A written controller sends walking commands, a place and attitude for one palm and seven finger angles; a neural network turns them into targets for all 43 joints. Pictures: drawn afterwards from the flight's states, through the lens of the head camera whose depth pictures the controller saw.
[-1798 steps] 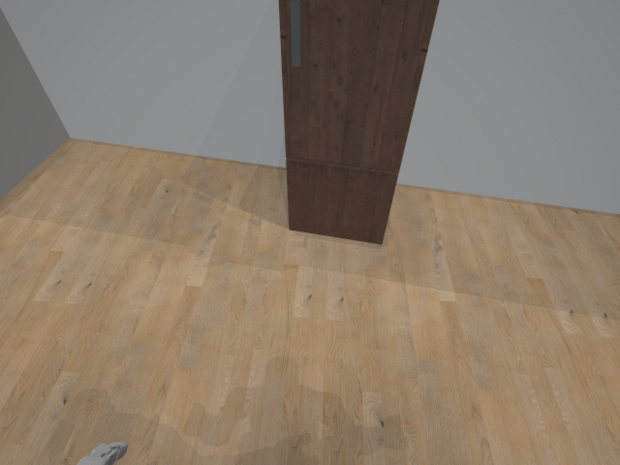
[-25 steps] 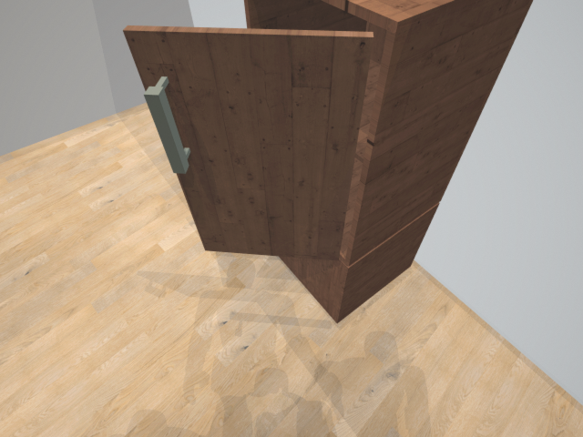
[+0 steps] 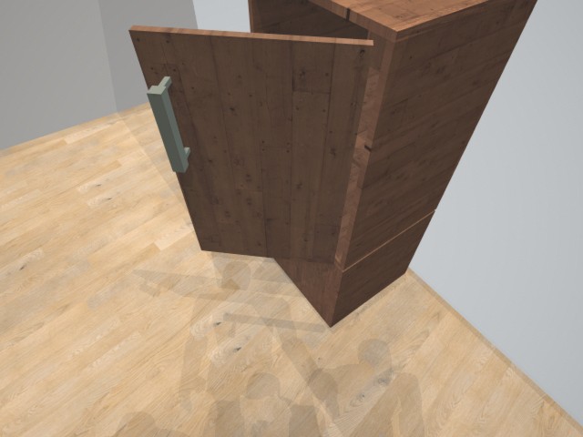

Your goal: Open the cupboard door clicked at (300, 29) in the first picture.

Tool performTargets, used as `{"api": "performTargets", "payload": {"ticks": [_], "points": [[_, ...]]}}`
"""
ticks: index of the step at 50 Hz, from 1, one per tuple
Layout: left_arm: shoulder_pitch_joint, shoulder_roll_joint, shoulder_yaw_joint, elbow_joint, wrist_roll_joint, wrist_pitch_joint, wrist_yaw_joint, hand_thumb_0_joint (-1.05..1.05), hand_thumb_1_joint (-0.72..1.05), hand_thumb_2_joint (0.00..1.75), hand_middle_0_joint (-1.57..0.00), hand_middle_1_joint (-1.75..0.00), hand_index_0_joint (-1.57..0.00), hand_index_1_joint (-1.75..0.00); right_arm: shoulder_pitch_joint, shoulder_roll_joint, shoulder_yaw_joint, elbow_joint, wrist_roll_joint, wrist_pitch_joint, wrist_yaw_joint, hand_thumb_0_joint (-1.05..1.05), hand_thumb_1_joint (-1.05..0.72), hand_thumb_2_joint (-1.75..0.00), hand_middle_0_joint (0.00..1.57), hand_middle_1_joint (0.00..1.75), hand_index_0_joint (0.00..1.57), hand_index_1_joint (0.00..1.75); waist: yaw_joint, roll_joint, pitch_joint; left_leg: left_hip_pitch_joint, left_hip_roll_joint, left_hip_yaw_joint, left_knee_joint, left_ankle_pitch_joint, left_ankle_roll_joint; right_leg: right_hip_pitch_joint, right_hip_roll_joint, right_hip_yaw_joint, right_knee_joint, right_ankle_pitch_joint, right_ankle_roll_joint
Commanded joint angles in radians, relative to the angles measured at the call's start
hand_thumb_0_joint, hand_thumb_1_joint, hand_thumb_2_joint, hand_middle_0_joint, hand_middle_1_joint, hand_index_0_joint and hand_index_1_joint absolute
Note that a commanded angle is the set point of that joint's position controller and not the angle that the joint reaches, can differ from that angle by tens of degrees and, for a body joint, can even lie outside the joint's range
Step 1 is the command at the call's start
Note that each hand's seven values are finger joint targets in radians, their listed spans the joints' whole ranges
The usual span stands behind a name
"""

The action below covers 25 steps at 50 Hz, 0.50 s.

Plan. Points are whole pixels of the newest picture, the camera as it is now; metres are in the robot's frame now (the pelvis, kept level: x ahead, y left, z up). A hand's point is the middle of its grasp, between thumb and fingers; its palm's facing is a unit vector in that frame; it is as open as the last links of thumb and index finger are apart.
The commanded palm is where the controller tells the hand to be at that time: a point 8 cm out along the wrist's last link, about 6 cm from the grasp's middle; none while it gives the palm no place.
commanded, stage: look again from close up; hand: left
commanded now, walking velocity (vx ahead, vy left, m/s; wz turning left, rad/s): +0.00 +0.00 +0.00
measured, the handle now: (173, 126) +0.59 +0.26 +0.09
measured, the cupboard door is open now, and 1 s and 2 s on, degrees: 47 47 47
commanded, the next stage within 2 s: shuffle to correct the standing spot in 0.58 s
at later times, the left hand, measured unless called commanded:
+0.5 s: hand out of the picture +0.01 +0.19 -0.17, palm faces +0.03 -0.98 -0.21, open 7.4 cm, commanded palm none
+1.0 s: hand out of the picture -0.02 +0.20 -0.18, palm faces +0.08 -0.98 -0.18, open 7.4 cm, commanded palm none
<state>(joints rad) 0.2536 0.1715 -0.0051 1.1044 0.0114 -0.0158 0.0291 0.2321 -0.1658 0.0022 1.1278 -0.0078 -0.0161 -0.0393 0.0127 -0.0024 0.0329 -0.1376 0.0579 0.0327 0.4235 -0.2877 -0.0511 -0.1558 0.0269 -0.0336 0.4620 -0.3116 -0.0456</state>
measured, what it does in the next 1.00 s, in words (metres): stands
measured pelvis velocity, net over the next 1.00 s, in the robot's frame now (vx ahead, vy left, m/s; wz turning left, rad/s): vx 0.01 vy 0.04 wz -0.01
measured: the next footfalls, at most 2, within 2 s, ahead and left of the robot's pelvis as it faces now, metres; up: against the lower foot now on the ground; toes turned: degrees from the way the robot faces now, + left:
right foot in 1.28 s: +0.09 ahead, -0.05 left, +0.00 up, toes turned -4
left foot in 1.82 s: +0.07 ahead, +0.17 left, +0.00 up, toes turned +0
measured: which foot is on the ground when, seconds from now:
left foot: down 0.00-1.00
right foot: down 0.00-1.00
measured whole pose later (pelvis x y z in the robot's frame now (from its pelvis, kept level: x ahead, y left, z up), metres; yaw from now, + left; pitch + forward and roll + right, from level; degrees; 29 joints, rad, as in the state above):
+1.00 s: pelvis +0.01 +0.04 -0.01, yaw -1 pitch +1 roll +0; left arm 0.34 0.15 0.03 1.10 0.02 0.00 0.03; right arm 0.30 -0.16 -0.01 1.11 -0.02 0.00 -0.03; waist 0.04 -0.01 0.02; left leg -0.17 0.03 0.07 0.53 -0.37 0.00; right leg -0.17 0.00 -0.01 0.51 -0.35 0.00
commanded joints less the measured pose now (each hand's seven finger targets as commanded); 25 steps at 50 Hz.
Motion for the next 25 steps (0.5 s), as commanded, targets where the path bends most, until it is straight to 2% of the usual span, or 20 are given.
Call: {"api": "performTargets", "payload": {"ticks": [1,12,14,16,22,25], "points": [[0.052,0.127,0.028,-0.032,-0.001,-0.014,0.006,0.00,0.90,0.90,-0.20,-0.30,-0.20,-0.30,0.066,-0.096,-0.013,-0.022,-0.005,-0.012,-0.004,0.00,-0.90,-0.90,0.20,0.30,0.20,0.30,-0.006,-0.002,-0.001,-0.007,0.050,-0.032,-0.036,0.235,0.058,-0.009,-0.131,0.110,-0.081,0.358,-0.004],[0.057,0.111,0.028,-0.028,0.001,-0.013,0.005,0.00,0.90,0.90,-0.20,-0.30,-0.20,-0.30,0.080,-0.083,-0.011,-0.015,-0.005,-0.015,-0.005,0.00,-0.90,-0.90,0.20,0.30,0.20,0.30,-0.003,-0.010,0.002,-0.006,0.055,-0.042,-0.047,0.255,0.063,-0.007,-0.123,0.092,-0.078,0.326,-0.002],[0.056,0.114,0.028,-0.028,-0.001,-0.013,0.005,0.00,0.90,0.90,-0.20,-0.30,-0.20,-0.30,0.086,-0.091,-0.010,-0.012,-0.006,-0.018,-0.005,0.00,-0.90,-0.90,0.20,0.30,0.20,0.30,-0.003,0.006,-0.011,-0.006,0.055,-0.046,-0.047,0.276,0.064,0.001,-0.125,0.094,-0.070,0.333,-0.003],[0.060,0.113,0.030,-0.027,-0.001,-0.014,0.005,0.00,0.90,0.90,-0.20,-0.30,-0.20,-0.30,0.089,-0.089,-0.011,-0.013,-0.005,-0.019,-0.005,0.00,-0.90,-0.90,0.20,0.30,0.20,0.30,-0.002,-0.005,-0.020,-0.003,0.056,-0.044,-0.046,0.276,0.064,0.006,-0.129,0.088,-0.071,0.340,-0.002],[0.066,0.104,0.028,-0.023,0.001,-0.014,0.007,0.00,0.90,0.90,-0.20,-0.30,-0.20,-0.30,0.092,-0.077,-0.012,-0.007,-0.005,-0.017,-0.006,0.00,-0.90,-0.90,0.20,0.30,0.20,0.30,-0.002,-0.014,-0.003,-0.003,0.054,-0.043,-0.043,0.288,0.065,0.004,-0.129,0.083,-0.071,0.366,-0.001],[0.067,0.104,0.029,-0.021,0.000,-0.014,0.007,0.00,0.90,0.90,-0.20,-0.30,-0.20,-0.30,0.092,-0.078,-0.011,-0.006,-0.005,-0.016,-0.006,0.00,-0.90,-0.90,0.20,0.30,0.20,0.30,-0.003,-0.007,0.007,-0.014,0.051,-0.046,-0.049,0.260,0.064,-0.003,-0.130,0.089,-0.078,0.333,-0.002]]}}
